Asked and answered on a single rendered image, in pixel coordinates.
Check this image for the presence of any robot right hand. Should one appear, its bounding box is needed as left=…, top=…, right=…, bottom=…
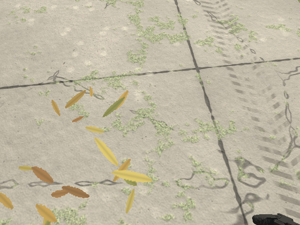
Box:
left=252, top=213, right=300, bottom=225

